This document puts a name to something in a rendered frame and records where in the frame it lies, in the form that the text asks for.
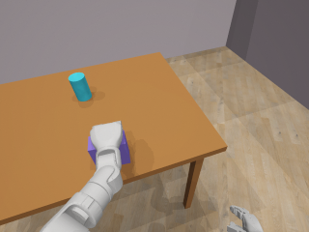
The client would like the table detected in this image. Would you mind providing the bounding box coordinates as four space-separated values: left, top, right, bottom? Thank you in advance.
0 52 228 225

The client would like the sponge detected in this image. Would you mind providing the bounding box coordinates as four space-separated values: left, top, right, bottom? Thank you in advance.
87 130 130 165

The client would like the robot left upper arm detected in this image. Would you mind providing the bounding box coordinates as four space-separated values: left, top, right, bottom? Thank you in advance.
45 213 90 232

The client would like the left robot hand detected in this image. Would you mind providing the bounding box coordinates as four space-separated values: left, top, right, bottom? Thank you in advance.
90 121 123 150

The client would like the right robot hand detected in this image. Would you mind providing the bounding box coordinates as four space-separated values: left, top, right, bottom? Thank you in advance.
227 205 264 232

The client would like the robot left forearm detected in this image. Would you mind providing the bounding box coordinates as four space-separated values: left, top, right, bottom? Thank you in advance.
40 146 124 232

